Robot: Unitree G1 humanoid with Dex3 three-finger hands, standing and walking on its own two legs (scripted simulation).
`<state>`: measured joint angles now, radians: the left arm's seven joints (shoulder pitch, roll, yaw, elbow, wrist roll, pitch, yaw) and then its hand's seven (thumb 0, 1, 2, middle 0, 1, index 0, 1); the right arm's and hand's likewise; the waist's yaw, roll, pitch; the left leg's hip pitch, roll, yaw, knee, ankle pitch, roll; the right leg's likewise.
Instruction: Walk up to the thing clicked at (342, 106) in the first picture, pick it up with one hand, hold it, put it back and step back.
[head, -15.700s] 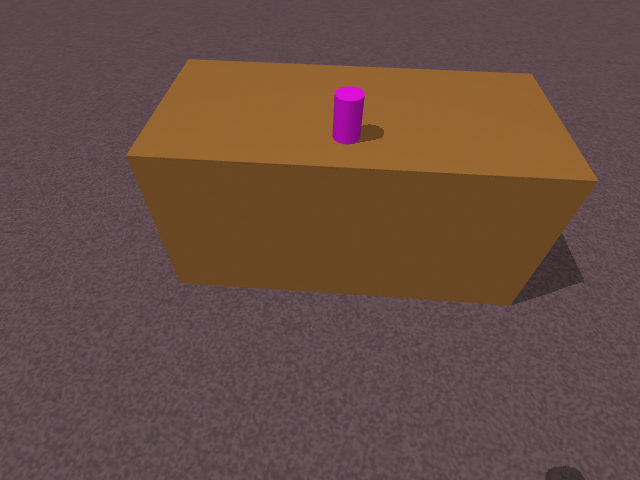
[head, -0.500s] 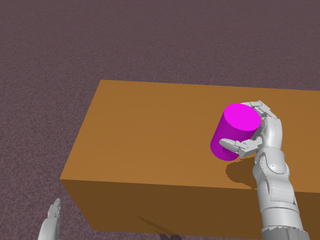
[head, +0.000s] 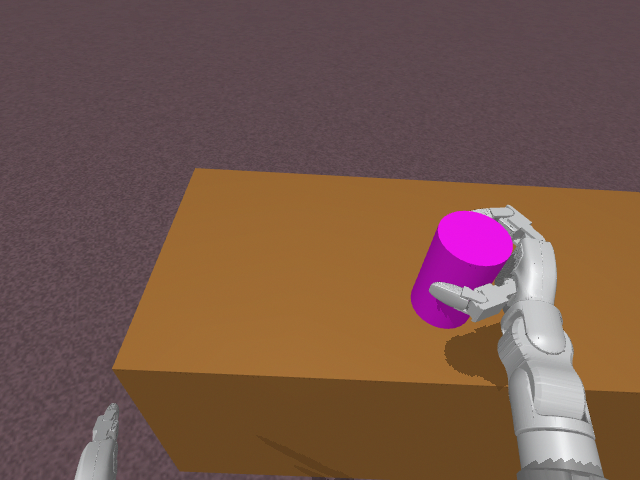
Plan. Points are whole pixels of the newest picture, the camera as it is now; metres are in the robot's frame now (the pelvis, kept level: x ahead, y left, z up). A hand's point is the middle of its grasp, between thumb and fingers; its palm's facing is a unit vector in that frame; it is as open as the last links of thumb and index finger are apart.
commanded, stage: hold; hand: right
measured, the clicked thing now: (455, 272) +0.34 -0.16 +0.12
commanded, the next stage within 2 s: none
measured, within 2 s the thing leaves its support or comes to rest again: neither
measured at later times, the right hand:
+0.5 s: hand (467, 270) +0.33 -0.17 +0.13, palm faces +0.22 +0.98 +0.02, open 11.3 cm
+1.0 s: hand (469, 264) +0.34 -0.17 +0.14, palm faces +0.21 +0.98 +0.03, open 11.3 cm
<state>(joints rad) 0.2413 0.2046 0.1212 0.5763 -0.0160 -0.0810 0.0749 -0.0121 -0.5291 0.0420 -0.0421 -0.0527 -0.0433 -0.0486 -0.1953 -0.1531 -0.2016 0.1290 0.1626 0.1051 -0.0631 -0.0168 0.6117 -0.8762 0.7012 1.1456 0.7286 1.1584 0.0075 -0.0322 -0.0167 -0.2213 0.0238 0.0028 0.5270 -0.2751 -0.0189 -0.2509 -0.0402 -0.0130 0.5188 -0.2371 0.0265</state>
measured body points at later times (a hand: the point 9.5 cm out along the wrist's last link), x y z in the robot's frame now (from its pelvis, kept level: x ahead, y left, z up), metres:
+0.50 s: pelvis +0.01 +0.00 +0.00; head -0.01 +0.02 +0.45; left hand +0.17 +0.26 -0.08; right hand +0.32 -0.22 +0.13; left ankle +0.01 +0.13 -0.73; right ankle +0.03 -0.14 -0.73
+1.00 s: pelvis +0.01 +0.00 +0.01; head +0.00 +0.02 +0.46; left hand +0.17 +0.26 -0.08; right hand +0.32 -0.22 +0.14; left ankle +0.01 +0.13 -0.73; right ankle +0.03 -0.14 -0.73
